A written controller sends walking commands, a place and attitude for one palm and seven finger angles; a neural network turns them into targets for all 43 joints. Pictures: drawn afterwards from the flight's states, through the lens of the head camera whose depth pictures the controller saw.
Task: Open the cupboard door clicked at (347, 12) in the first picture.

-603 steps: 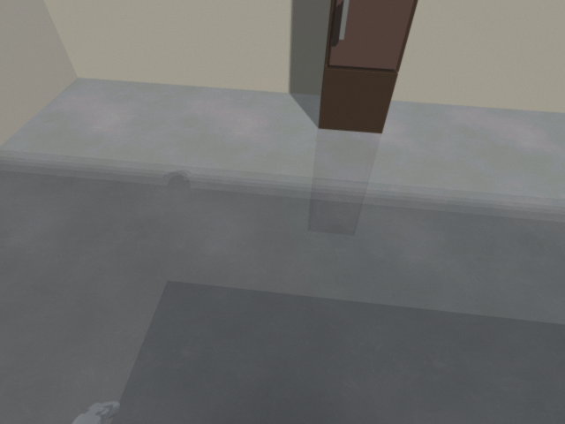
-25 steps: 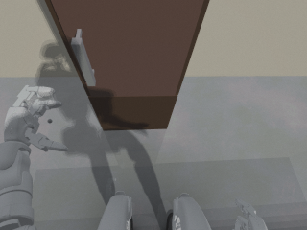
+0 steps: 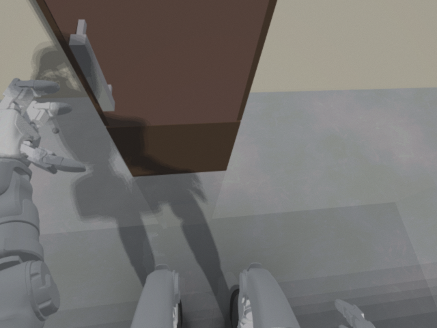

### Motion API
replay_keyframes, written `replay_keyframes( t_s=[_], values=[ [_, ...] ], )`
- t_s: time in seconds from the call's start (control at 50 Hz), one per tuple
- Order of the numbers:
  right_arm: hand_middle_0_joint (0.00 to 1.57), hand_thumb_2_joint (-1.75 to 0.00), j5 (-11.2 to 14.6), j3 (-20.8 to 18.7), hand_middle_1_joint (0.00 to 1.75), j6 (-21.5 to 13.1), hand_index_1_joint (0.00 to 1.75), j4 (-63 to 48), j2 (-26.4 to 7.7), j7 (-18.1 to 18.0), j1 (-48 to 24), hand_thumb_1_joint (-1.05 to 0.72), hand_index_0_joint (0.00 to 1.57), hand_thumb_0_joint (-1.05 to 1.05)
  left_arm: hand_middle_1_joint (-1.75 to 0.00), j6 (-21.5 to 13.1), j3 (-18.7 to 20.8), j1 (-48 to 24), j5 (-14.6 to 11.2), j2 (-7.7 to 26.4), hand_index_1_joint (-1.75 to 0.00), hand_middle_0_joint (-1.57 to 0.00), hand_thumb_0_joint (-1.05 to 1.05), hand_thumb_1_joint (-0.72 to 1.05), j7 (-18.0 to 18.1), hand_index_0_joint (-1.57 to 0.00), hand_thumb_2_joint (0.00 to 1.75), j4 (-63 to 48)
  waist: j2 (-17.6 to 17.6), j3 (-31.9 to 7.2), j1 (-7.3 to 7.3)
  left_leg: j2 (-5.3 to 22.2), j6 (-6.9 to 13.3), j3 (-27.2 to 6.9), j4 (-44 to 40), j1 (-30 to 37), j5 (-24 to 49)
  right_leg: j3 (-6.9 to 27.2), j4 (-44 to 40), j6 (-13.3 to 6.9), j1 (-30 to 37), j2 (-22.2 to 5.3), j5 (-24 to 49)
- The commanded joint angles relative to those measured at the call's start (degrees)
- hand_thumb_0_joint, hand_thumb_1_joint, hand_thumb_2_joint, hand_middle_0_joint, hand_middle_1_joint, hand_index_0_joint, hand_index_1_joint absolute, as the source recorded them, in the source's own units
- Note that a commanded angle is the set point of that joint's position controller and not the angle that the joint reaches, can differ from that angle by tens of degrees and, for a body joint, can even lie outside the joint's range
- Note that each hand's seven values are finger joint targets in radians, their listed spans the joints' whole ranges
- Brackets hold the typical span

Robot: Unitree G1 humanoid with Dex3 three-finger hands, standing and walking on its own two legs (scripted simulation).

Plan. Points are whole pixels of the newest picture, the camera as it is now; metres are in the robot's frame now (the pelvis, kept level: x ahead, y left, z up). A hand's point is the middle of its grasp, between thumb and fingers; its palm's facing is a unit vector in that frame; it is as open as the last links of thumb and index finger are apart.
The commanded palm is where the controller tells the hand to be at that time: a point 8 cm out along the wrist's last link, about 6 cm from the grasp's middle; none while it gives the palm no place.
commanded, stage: move the hooked fingers beside the handle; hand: left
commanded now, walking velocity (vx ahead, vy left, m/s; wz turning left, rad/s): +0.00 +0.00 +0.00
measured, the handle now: (96, 70) +0.58 +0.24 +0.03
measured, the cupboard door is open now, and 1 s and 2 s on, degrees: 0 0 0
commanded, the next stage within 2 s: slide the fingers in behind the handle in 1.28 s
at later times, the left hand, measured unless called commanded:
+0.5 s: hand (59, 99) +0.50 +0.28 +0.04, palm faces +0.09 -1.00 -0.03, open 14.0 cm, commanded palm +0.49 +0.32 +0.03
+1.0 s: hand (58, 100) +0.50 +0.29 +0.03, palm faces +0.07 -1.00 -0.02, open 14.0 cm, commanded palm +0.49 +0.31 +0.03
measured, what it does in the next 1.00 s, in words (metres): stands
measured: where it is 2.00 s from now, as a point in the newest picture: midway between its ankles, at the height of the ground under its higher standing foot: outside the picture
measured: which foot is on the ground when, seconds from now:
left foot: down 0.00-1.00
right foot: down 0.00-1.00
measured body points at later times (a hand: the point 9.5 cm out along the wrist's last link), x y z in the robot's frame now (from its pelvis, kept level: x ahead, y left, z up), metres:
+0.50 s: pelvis -0.01 +0.00 -0.02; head +0.17 +0.04 +0.39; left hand +0.49 +0.33 +0.04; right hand +0.03 -0.28 -0.12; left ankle +0.03 +0.11 -0.61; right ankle +0.04 -0.13 -0.61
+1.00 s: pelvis -0.01 +0.02 -0.01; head +0.17 +0.06 +0.40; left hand +0.49 +0.34 +0.03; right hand +0.03 -0.25 -0.11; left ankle +0.03 +0.11 -0.61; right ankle +0.04 -0.13 -0.61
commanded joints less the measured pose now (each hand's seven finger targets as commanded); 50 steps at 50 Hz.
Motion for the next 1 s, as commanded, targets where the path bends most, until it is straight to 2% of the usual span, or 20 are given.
replay_keyframes(
  t_s=[0.0, 0.06, 0.1, 0.16, 0.2, 0.24, 0.3, 0.34, 0.42, 0.48, 0.5, 0.56, 0.6, 0.66, 0.74, 0.76, 0.8, 0.86, 0.92, 0.98],
  values=[
    [0.20, -0.90, -0.1, -3.9, 0.30, -0.3, 0.30, -3.5, -10.8, -1.0, 7.5, -0.90, 0.20, 0.00, -1.20, -3.4, 4.1, -21.4, -0.1, 19.9, -1.20, -0.30, 0.00, -0.50, 0.7, -0.30, 0.30, -7.1, 6.7, -26.3, -0.15, -1.5, 0.4, -3.4, -9.2, 20.0, 18.7, 1.9, -7.8, -1.3, 11.0, 2.8, 11.9],
    [0.20, -0.90, -0.3, -3.9, 0.30, 0.3, 0.30, -3.7, -10.9, -0.9, 7.9, -0.90, 0.20, 0.00, -1.20, -4.1, 4.2, -22.7, 0.5, 21.0, -1.20, -0.30, 0.00, -0.50, 0.6, -0.30, 0.30, -7.8, 10.2, -30.0, 0.41, -1.5, 0.0, -3.6, -8.9, 23.1, 21.2, 1.8, -7.3, -1.5, 10.0, 2.8, 12.7],
    [0.20, -0.90, -0.4, -3.8, 0.30, 0.5, 0.30, -3.2, -10.7, -0.7, 8.1, -0.90, 0.20, 0.00, -1.20, -4.3, 2.6, -25.5, 0.8, 19.7, -1.20, -0.30, 0.00, -0.50, 0.7, -0.30, 0.30, -7.4, 9.9, -29.7, -0.83, -1.4, 0.3, -3.6, -8.2, 22.9, 21.0, 1.9, -7.3, -1.3, 9.3, 2.8, 12.8],
    [0.20, -0.90, -0.6, -3.6, 0.30, 1.3, 0.30, -3.0, -11.3, -0.7, 8.8, -0.90, 0.20, 0.00, -1.20, -4.0, 4.5, -26.8, 1.2, 22.6, -1.20, -0.30, 0.00, -0.50, 0.8, -0.30, 0.30, -4.4, 8.6, -29.2, -1.16, -1.3, 0.4, -4.0, -7.9, 21.3, 20.8, 1.7, -7.0, -1.3, 9.3, 2.9, 12.7],
    [0.20, -0.90, -0.4, -3.2, 0.30, 1.7, 0.30, -2.9, -11.3, -0.8, 8.9, -0.90, 0.20, 0.00, -1.20, -2.9, 3.3, -28.5, 1.6, 22.0, -1.20, -0.30, 0.00, -0.50, 0.7, -0.30, 0.30, -0.7, 6.9, -26.1, -2.46, -1.3, 0.8, -3.7, -7.5, 17.8, 17.6, 1.9, -7.4, -1.1, 8.3, 2.9, 11.0],
    [0.20, -0.90, -0.5, -2.9, 0.30, 2.0, 0.30, -3.0, -11.6, -1.1, 9.3, -0.90, 0.20, 0.00, -1.20, -2.5, 4.2, -30.8, 2.1, 24.5, -1.20, -0.30, 0.00, -0.50, 0.7, -0.30, 0.30, 0.9, 6.3, -26.2, -2.86, -1.3, 1.1, -3.6, -6.9, 15.5, 16.6, 2.3, -7.1, -1.0, 9.0, 2.9, 10.8],
    [0.20, -0.90, -0.9, -2.7, 0.30, 2.3, 0.30, -3.1, -11.9, -1.1, 9.9, -0.90, 0.20, 0.00, -1.20, -2.9, 5.2, -34.3, 3.1, 27.8, -1.20, -0.30, 0.00, -0.50, 0.8, -0.30, 0.30, -1.2, 9.5, -30.7, -2.77, -1.3, 1.1, -3.9, -5.8, 17.0, 18.6, 2.4, -6.1, -1.1, 8.8, 2.9, 11.8],
    [0.20, -0.90, -1.1, -2.6, 0.30, 2.6, 0.30, -2.9, -12.0, -0.8, 10.4, -0.90, 0.20, 0.00, -1.20, -3.4, 5.2, -35.5, 3.3, 28.3, -1.20, -0.30, 0.00, -0.50, 0.8, -0.30, 0.30, -1.3, 11.9, -32.5, -3.00, -1.1, 0.8, -4.3, -5.3, 19.3, 20.8, 2.1, -5.5, -1.3, 7.0, 3.1, 12.6],
    [0.20, -0.90, -1.1, -2.2, 0.30, 3.3, 0.30, -3.0, -12.2, -0.5, 10.9, -0.90, 0.20, 0.00, -1.20, -2.5, 6.0, -37.0, 3.4, 30.2, -1.20, -0.30, 0.00, -0.50, 0.3, -0.30, 0.30, 0.8, 11.2, -32.0, -3.66, -0.9, 1.1, -4.7, -4.7, 17.7, 20.3, 1.9, -5.2, -1.3, 6.7, 3.3, 12.1],
    [0.20, -0.90, -0.9, -1.7, 0.30, 4.0, 0.30, -3.1, -12.6, -0.7, 11.3, -0.90, 0.20, 0.00, -1.20, -0.1, 5.0, -37.5, 4.3, 30.7, -1.20, -0.30, 0.00, -0.50, -0.2, -0.30, 0.30, 4.7, 10.6, -29.2, -4.68, -0.8, 1.3, -4.6, -4.4, 14.8, 17.5, 1.7, -5.4, -1.0, 5.1, 3.2, 10.3],
    [0.20, -0.90, -1.0, -1.5, 0.30, 4.1, 0.30, -3.5, -12.7, -0.7, 11.5, -0.90, 0.20, 0.00, -1.20, 0.4, 6.0, -37.3, 4.5, 32.3, -1.20, -0.30, 0.00, -0.50, -0.3, -0.30, 0.30, 5.2, 9.6, -29.1, -4.30, -0.8, 1.4, -4.5, -4.2, 13.4, 17.0, 1.9, -5.3, -0.9, 6.1, 3.2, 10.2],
    [0.20, -0.90, -1.1, -1.6, 0.30, 4.7, 0.30, -4.1, -12.9, -0.5, 11.8, -0.90, 0.20, 0.00, -1.20, 0.3, 7.1, -36.0, 4.5, 33.9, -1.20, -0.30, 0.00, -0.50, -0.9, -0.30, 0.30, 2.3, 13.0, -33.4, -3.05, -0.6, 1.0, -4.9, -4.3, 17.5, 21.1, 1.5, -4.5, -1.2, 5.8, 3.3, 12.3],
    [0.20, -0.90, -1.3, -1.9, 0.30, 4.9, 0.30, -4.1, -12.7, -0.1, 12.1, -0.90, 0.20, 0.00, -1.20, -0.5, 7.1, -35.8, 4.1, 33.0, -1.20, -0.30, 0.00, -0.50, -1.0, -0.30, 0.30, -1.5, 15.4, -36.0, -2.50, -0.3, 0.6, -5.5, -4.7, 21.3, 23.9, 1.1, -4.5, -1.4, 5.2, 3.5, 13.2],
    [0.20, -0.90, -1.3, -2.6, 0.30, 5.4, 0.30, -3.7, -12.8, 0.3, 12.4, -0.90, 0.20, 0.00, -1.20, -1.2, 7.1, -35.3, 3.2, 31.6, -1.20, -0.30, 0.00, -0.50, -0.9, -0.30, 0.30, -4.7, 15.6, -37.5, -2.66, 0.1, 0.1, -6.7, -5.3, 25.7, 26.1, 0.4, -4.6, -1.5, 3.1, 3.7, 13.0],
    [0.20, -0.90, -1.1, -2.4, 0.30, 5.5, 0.30, -2.9, -12.7, 0.1, 12.2, -0.90, 0.20, 0.00, -1.20, 0.1, 4.9, -36.8, 3.3, 28.5, -1.20, -0.30, 0.00, -0.50, -0.3, -0.30, 0.30, -2.0, 13.7, -30.8, -4.14, 0.1, 0.1, -7.2, -6.9, 23.5, 20.5, -0.1, -5.6, -1.3, 0.9, 3.6, 9.9],
    [0.20, -0.90, -1.1, -2.5, 0.30, 5.5, 0.30, -2.7, -12.6, 0.1, 12.3, -0.90, 0.20, 0.00, -1.20, 0.2, 3.7, -38.0, 3.5, 27.0, -1.20, -0.30, 0.00, -0.50, 0.0, -0.30, 0.30, -2.6, 14.5, -30.7, -4.55, 0.0, 0.1, -7.4, -7.0, 24.4, 20.3, -0.1, -5.8, -1.4, 0.0, 3.4, 9.8],
    [0.20, -0.90, -1.3, -2.5, 0.30, 5.4, 0.30, -2.6, -12.4, 0.2, 12.5, -0.90, 0.20, 0.00, -1.20, 0.2, 3.2, -36.7, 4.0, 26.5, -1.20, -0.30, 0.00, -0.50, 0.6, -0.30, 0.30, -3.1, 15.8, -31.0, -3.90, 0.1, -0.4, -7.9, -7.8, 26.0, 20.4, -0.4, -5.8, -1.6, -0.6, 3.4, 9.4],
    [0.20, -0.90, -1.5, -2.4, 0.30, 5.5, 0.30, -2.2, -12.3, 0.1, 12.5, -0.90, 0.20, 0.00, -1.20, -0.2, 2.4, -37.4, 4.3, 25.5, -1.20, -0.30, 0.00, -0.50, 1.5, -0.30, 0.30, -1.6, 14.8, -29.1, -4.65, 0.1, -0.7, -8.5, -8.0, 26.9, 21.4, -0.7, -5.8, -1.8, -1.9, 3.4, 9.8],
    [0.20, -0.90, -1.7, -2.4, 0.30, 5.4, 0.30, -2.6, -12.1, 0.3, 12.4, -0.90, 0.20, 0.00, -1.20, -1.0, 1.9, -37.1, 4.0, 24.1, -1.20, -0.30, 0.00, -0.50, 2.2, -0.30, 0.30, -2.5, 16.3, -30.1, -4.29, 0.0, -0.9, -8.4, -7.9, 28.3, 23.6, -0.7, -5.7, -1.9, -2.2, 3.3, 10.4],
    [0.20, -0.90, -1.8, -2.4, 0.30, 5.8, 0.30, -2.7, -12.2, 0.3, 12.3, -0.90, 0.20, 0.00, -1.20, -1.2, 3.5, -35.6, 4.1, 25.7, -1.20, -0.30, 0.00, -0.50, 2.6, -0.30, 0.30, -1.2, 14.4, -29.7, -3.91, 0.1, -1.0, -8.1, -7.9, 27.3, 24.1, -0.8, -5.8, -1.8, -0.3, 3.3, 11.0]
  ],
)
